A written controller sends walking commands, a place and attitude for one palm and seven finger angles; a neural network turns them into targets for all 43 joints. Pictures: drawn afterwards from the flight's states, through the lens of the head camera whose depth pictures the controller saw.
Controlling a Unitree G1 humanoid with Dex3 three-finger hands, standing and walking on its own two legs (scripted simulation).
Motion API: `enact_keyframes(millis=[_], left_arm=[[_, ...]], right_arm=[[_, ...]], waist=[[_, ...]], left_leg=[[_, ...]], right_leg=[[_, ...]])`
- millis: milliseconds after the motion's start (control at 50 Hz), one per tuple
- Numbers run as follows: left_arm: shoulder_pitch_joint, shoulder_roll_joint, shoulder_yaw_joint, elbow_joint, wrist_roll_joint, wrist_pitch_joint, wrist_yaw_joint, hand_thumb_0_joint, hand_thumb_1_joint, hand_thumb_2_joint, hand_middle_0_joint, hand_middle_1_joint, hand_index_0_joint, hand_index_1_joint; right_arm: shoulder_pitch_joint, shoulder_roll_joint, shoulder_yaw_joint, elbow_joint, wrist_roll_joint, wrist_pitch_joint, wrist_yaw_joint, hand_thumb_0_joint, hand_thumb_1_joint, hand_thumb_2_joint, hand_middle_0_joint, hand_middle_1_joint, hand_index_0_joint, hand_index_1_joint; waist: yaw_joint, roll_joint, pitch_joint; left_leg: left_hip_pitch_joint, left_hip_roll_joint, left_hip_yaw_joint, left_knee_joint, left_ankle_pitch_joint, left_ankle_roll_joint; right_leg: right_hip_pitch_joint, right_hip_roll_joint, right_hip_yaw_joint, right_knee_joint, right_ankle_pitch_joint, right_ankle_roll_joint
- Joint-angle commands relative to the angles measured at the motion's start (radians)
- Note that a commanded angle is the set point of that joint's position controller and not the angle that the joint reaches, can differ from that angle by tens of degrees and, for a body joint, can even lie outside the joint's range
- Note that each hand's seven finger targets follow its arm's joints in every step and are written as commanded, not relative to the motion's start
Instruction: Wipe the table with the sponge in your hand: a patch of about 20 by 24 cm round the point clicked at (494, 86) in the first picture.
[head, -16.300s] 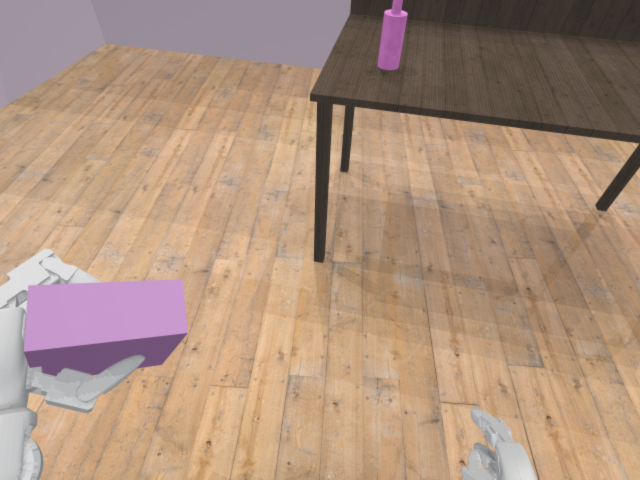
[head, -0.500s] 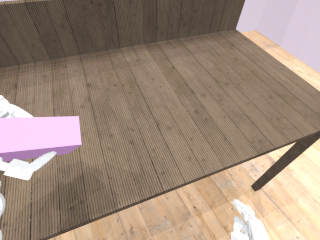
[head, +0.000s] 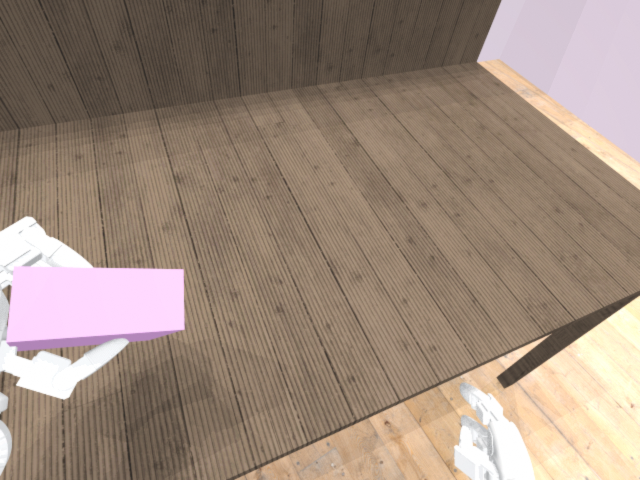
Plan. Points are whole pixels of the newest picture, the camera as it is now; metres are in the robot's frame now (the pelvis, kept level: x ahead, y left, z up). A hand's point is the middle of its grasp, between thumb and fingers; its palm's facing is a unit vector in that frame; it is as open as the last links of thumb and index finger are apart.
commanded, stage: come to a stop and stand still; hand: left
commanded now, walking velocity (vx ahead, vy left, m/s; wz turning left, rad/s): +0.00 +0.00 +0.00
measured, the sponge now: (119, 310) +0.23 +0.22 +0.14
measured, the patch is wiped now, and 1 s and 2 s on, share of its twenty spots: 0.00 0.00 0.00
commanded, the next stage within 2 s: look again from close up in 0.12 s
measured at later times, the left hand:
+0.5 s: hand (61, 350) +0.18 +0.24 +0.15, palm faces +0.42 -0.84 -0.36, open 9.4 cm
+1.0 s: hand (115, 334) +0.20 +0.21 +0.15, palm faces +0.35 -0.86 -0.38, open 9.4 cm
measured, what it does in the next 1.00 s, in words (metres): stands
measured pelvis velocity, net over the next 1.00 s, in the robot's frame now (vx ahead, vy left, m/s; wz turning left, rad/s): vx -0.02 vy -0.04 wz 0.00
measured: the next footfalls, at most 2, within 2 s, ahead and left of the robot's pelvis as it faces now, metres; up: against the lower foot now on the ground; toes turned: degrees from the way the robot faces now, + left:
none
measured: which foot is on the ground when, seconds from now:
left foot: down 0.00-1.00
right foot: down 0.00-1.00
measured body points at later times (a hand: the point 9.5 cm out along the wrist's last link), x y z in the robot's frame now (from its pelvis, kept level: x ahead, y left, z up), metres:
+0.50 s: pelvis -0.03 -0.02 +0.00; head -0.02 +0.00 +0.45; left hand +0.16 +0.28 +0.17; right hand +0.15 -0.23 -0.07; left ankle -0.03 +0.03 -0.74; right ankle +0.01 -0.13 -0.74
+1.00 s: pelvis -0.02 -0.04 +0.01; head +0.01 -0.02 +0.45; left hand +0.18 +0.25 +0.18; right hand +0.16 -0.27 -0.07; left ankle -0.03 +0.03 -0.74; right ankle +0.01 -0.13 -0.74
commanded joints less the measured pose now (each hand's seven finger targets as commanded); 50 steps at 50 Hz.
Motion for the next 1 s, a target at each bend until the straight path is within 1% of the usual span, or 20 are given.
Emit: enact_keyframes(millis=[0,140,180,200,240,360,400,480,500,560,580,600,680,700,780,800,860,880,900,980], left_arm=[[-0.087,0.114,0.081,-0.173,-0.013,-0.035,0.016,0.000,0.100,1.300,-1.200,-1.600,-1.200,-1.600],[-0.080,0.136,0.075,-0.276,-0.008,-0.032,0.040,0.000,0.100,1.300,-1.200,-1.600,-1.200,-1.600],[-0.068,0.160,0.107,-0.273,-0.006,-0.029,0.048,0.000,0.100,1.300,-1.200,-1.600,-1.200,-1.600],[-0.053,0.125,0.081,-0.246,-0.011,-0.030,0.045,0.000,0.100,1.300,-1.200,-1.600,-1.200,-1.600],[-0.063,0.130,0.088,-0.215,-0.012,-0.024,0.046,0.000,0.100,1.300,-1.200,-1.600,-1.200,-1.600],[-0.094,0.096,0.057,-0.120,-0.009,-0.011,0.044,0.000,0.100,1.300,-1.200,-1.600,-1.200,-1.600],[-0.107,0.064,0.026,-0.101,-0.008,-0.008,0.043,0.000,0.100,1.300,-1.200,-1.600,-1.200,-1.600],[-0.180,0.113,0.047,-0.189,0.009,-0.014,0.052,0.000,0.100,1.300,-1.200,-1.600,-1.200,-1.600],[-0.172,0.079,0.017,-0.163,0.004,-0.016,0.048,0.000,0.100,1.300,-1.200,-1.600,-1.200,-1.600],[-0.181,0.114,0.041,-0.206,0.009,-0.022,0.053,0.000,0.100,1.300,-1.200,-1.600,-1.200,-1.600],[-0.176,0.150,0.083,-0.222,0.014,-0.022,0.061,0.000,0.100,1.300,-1.200,-1.600,-1.200,-1.600],[-0.146,0.108,0.052,-0.190,0.005,-0.026,0.054,0.000,0.100,1.300,-1.200,-1.600,-1.200,-1.600],[-0.079,0.132,0.091,-0.164,-0.003,-0.021,0.054,0.000,0.100,1.300,-1.200,-1.600,-1.200,-1.600],[-0.066,0.088,0.052,-0.141,-0.010,-0.024,0.044,0.000,0.100,1.300,-1.200,-1.600,-1.200,-1.600],[-0.058,0.114,0.073,-0.142,-0.011,-0.014,0.045,0.000,0.100,1.300,-1.200,-1.600,-1.200,-1.600],[-0.055,0.083,0.044,-0.128,-0.016,-0.016,0.039,0.000,0.100,1.300,-1.200,-1.600,-1.200,-1.600],[-0.073,0.119,0.062,-0.175,-0.016,-0.011,0.039,0.000,0.100,1.300,-1.200,-1.600,-1.200,-1.600],[-0.087,0.135,0.077,-0.203,-0.013,-0.009,0.045,0.000,0.100,1.300,-1.200,-1.600,-1.200,-1.600],[-0.072,0.108,0.056,-0.182,-0.019,-0.012,0.042,0.000,0.100,1.300,-1.200,-1.600,-1.200,-1.600],[-0.073,0.154,0.097,-0.229,-0.017,-0.005,0.051,0.000,0.100,1.300,-1.200,-1.600,-1.200,-1.600]], right_arm=[[-0.040,-0.146,-0.046,-0.145,0.005,-0.024,-0.014,0.000,-0.900,-0.900,0.200,0.300,0.200,0.300],[-0.059,-0.140,-0.044,-0.156,0.005,-0.032,-0.025,0.000,-0.900,-0.900,0.200,0.300,0.200,0.300],[-0.072,-0.134,-0.038,-0.153,0.008,-0.033,-0.027,0.000,-0.900,-0.900,0.200,0.300,0.200,0.300],[-0.059,-0.133,-0.038,-0.151,0.005,-0.028,-0.029,0.000,-0.900,-0.900,0.200,0.300,0.200,0.300],[-0.048,-0.141,-0.044,-0.150,0.006,-0.024,-0.033,0.000,-0.900,-0.900,0.200,0.300,0.200,0.300],[-0.042,-0.142,-0.042,-0.147,0.011,-0.015,-0.043,0.000,-0.900,-0.900,0.200,0.300,0.200,0.300],[-0.053,-0.136,-0.031,-0.147,0.012,-0.016,-0.043,0.000,-0.900,-0.900,0.200,0.300,0.200,0.300],[-0.079,-0.145,-0.033,-0.149,0.013,-0.034,-0.044,0.000,-0.900,-0.900,0.200,0.300,0.200,0.300],[-0.072,-0.138,-0.024,-0.150,0.005,-0.034,-0.044,0.000,-0.900,-0.900,0.200,0.300,0.200,0.300],[-0.061,-0.143,-0.034,-0.152,0.003,-0.046,-0.045,0.000,-0.900,-0.900,0.200,0.300,0.200,0.300],[-0.078,-0.143,-0.032,-0.150,0.009,-0.051,-0.042,0.000,-0.900,-0.900,0.200,0.300,0.200,0.300],[-0.068,-0.135,-0.024,-0.149,0.000,-0.047,-0.042,0.000,-0.900,-0.900,0.200,0.300,0.200,0.300],[-0.065,-0.143,-0.032,-0.145,0.008,-0.051,-0.037,0.000,-0.900,-0.900,0.200,0.300,0.200,0.300],[-0.055,-0.141,-0.027,-0.143,0.001,-0.047,-0.036,0.000,-0.900,-0.900,0.200,0.300,0.200,0.300],[-0.065,-0.148,-0.032,-0.137,0.012,-0.049,-0.036,0.000,-0.900,-0.900,0.200,0.300,0.200,0.300],[-0.055,-0.148,-0.028,-0.136,0.004,-0.047,-0.037,0.000,-0.900,-0.900,0.200,0.300,0.200,0.300],[-0.055,-0.153,-0.038,-0.140,0.006,-0.048,-0.040,0.000,-0.900,-0.900,0.200,0.300,0.200,0.300],[-0.078,-0.150,-0.034,-0.136,0.013,-0.051,-0.040,0.000,-0.900,-0.900,0.200,0.300,0.200,0.300],[-0.069,-0.146,-0.029,-0.135,0.004,-0.047,-0.041,0.000,-0.900,-0.900,0.200,0.300,0.200,0.300],[-0.082,-0.147,-0.034,-0.135,0.012,-0.047,-0.043,0.000,-0.900,-0.900,0.200,0.300,0.200,0.300]], waist=[[-0.010,0.139,-0.160],[-0.001,0.195,-0.204],[0.002,0.187,-0.199],[0.000,0.169,-0.190],[-0.001,0.154,-0.162],[-0.006,0.079,-0.111],[-0.009,0.077,-0.102],[-0.007,0.122,-0.109],[-0.007,0.122,-0.115],[-0.005,0.150,-0.110],[-0.002,0.151,-0.120],[-0.005,0.136,-0.123],[-0.006,0.101,-0.133],[-0.010,0.093,-0.134],[-0.010,0.083,-0.152],[-0.013,0.076,-0.158],[-0.012,0.085,-0.179],[-0.012,0.100,-0.189],[-0.012,0.092,-0.194],[-0.011,0.118,-0.199]], left_leg=[[0.043,0.252,-0.165,-0.053,0.733,-0.206],[0.009,0.230,-0.167,-0.078,0.532,-0.200],[0.001,0.229,-0.166,-0.094,0.480,-0.201],[-0.015,0.232,-0.171,-0.097,0.444,-0.197],[-0.057,0.234,-0.182,-0.120,0.369,-0.195],[-0.140,0.229,-0.182,-0.161,0.105,-0.147],[-0.137,0.224,-0.182,-0.169,0.036,-0.132],[-0.141,0.216,-0.185,-0.175,-0.004,-0.109],[-0.155,0.215,-0.195,-0.185,-0.031,-0.103],[-0.175,0.213,-0.199,-0.181,-0.030,-0.090],[-0.171,0.210,-0.189,-0.176,-0.049,-0.088],[-0.174,0.202,-0.191,-0.169,-0.042,-0.080],[-0.118,0.188,-0.171,-0.123,0.033,-0.085],[-0.118,0.186,-0.178,-0.121,0.049,-0.082],[-0.075,0.192,-0.169,-0.111,0.132,-0.089],[-0.081,0.194,-0.175,-0.116,0.153,-0.089],[-0.062,0.196,-0.173,-0.102,0.236,-0.096],[-0.043,0.193,-0.163,-0.100,0.237,-0.099],[-0.051,0.194,-0.163,-0.099,0.246,-0.095],[-0.039,0.192,-0.162,-0.088,0.277,-0.104]], right_leg=[[0.090,-0.041,0.000,-0.024,0.166,-0.038],[0.166,-0.056,0.033,-0.027,0.209,-0.044],[0.159,-0.050,0.033,-0.025,0.185,-0.038],[0.162,-0.053,0.030,-0.037,0.167,-0.041],[0.171,-0.054,0.039,-0.043,0.174,-0.038],[0.173,-0.064,0.069,-0.087,0.132,-0.029],[0.144,-0.060,0.073,-0.105,0.079,-0.027],[0.155,-0.055,0.101,-0.111,0.074,-0.029],[0.165,-0.057,0.094,-0.116,0.051,-0.027],[0.191,-0.062,0.111,-0.117,0.080,-0.032],[0.188,-0.056,0.117,-0.117,0.061,-0.031],[0.188,-0.062,0.112,-0.131,0.052,-0.033],[0.142,-0.078,0.142,-0.161,0.071,-0.042],[0.140,-0.079,0.136,-0.167,0.063,-0.043],[0.132,-0.074,0.140,-0.153,0.150,-0.040],[0.145,-0.072,0.124,-0.146,0.164,-0.039],[0.180,-0.078,0.137,-0.128,0.273,-0.041],[0.171,-0.071,0.138,-0.122,0.268,-0.039],[0.188,-0.077,0.123,-0.124,0.277,-0.039],[0.196,-0.080,0.134,-0.117,0.317,-0.044]])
